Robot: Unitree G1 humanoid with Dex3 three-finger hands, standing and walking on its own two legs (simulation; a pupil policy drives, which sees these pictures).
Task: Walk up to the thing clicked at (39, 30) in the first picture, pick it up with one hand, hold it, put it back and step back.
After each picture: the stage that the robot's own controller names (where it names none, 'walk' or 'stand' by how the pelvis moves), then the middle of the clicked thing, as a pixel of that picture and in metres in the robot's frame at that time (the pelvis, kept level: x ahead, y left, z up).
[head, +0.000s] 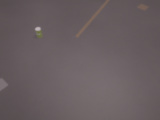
stand; (38, 32) +1.56 +0.56 -0.72
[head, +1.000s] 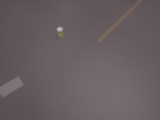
walk; (60, 32) +1.48 +0.39 -0.71
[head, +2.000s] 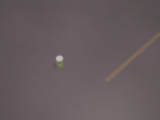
walk; (60, 62) +0.96 +0.28 -0.70
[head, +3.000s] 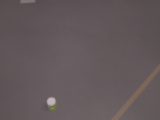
walk; (51, 104) +0.59 +0.24 -0.70
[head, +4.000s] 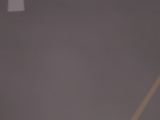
stand; out of the picture +0.40 +0.18 -0.71
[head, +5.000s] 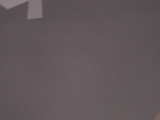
stand; out of the picture +0.38 +0.20 -0.72
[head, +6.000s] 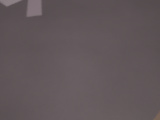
stand; out of the picture +0.36 +0.20 -0.72
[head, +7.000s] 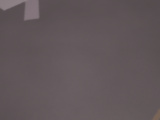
stand; out of the picture +0.36 +0.21 -0.73
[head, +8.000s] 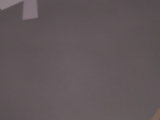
stand; out of the picture +0.35 +0.22 -0.73
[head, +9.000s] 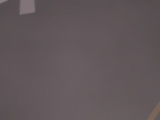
go down; out of the picture +0.35 +0.21 -0.72
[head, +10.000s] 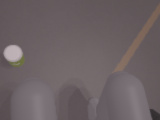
go down; (15, 56) +0.44 +0.23 -0.30
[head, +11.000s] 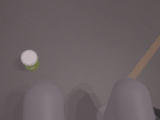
close in; (30, 61) +0.44 +0.22 -0.30
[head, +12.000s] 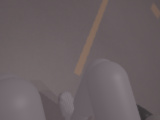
close in; out of the picture +0.43 +0.26 -0.22
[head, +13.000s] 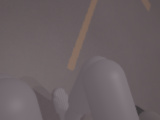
close; out of the picture +0.42 +0.27 -0.23
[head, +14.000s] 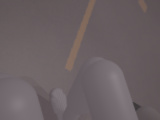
lift; out of the picture +0.39 +0.24 -0.23
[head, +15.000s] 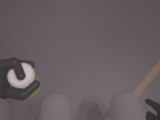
lift; (26, 81) +0.33 +0.20 -0.04
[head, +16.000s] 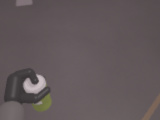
hold; (38, 93) +0.32 +0.17 +0.00
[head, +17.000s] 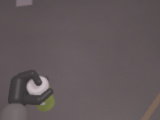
hold; (41, 94) +0.32 +0.16 -0.01
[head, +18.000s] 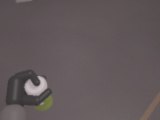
crouch; (39, 94) +0.32 +0.17 -0.01
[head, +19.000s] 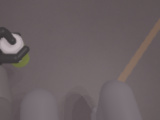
crouch; (16, 51) +0.45 +0.20 -0.11
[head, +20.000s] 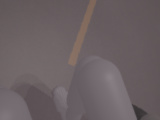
lower; out of the picture +0.44 +0.26 -0.23
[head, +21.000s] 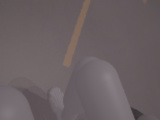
lower; out of the picture +0.44 +0.27 -0.23
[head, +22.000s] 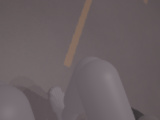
lower; out of the picture +0.44 +0.27 -0.23
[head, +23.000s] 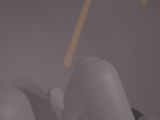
lower; out of the picture +0.44 +0.27 -0.23
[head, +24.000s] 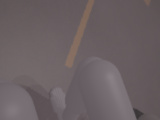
loosen; out of the picture +0.43 +0.26 -0.24
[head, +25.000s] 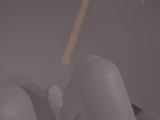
withdraw; out of the picture +0.42 +0.26 -0.23
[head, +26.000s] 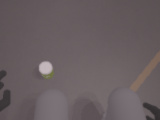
walk; (46, 70) +0.45 +0.19 -0.39
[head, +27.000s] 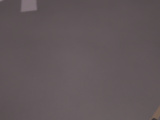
stand; out of the picture +0.37 +0.17 -0.66
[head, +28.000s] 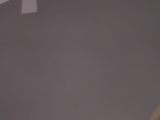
stand; out of the picture +0.38 +0.18 -0.67
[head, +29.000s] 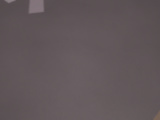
stand; out of the picture +0.39 +0.17 -0.70
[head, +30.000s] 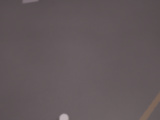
walk; out of the picture +0.41 +0.17 -0.71
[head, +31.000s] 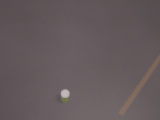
walk; (65, 96) +0.54 +0.11 -0.71
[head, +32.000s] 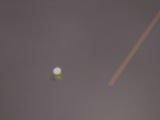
walk; (58, 74) +0.79 +0.28 -0.69
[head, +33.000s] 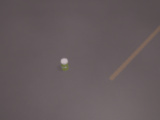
stand; (64, 64) +0.99 +0.21 -0.71
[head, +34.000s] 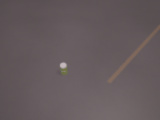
stand; (63, 68) +1.01 +0.21 -0.72
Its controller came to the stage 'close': yes
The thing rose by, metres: 0.71
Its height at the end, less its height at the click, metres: +0.00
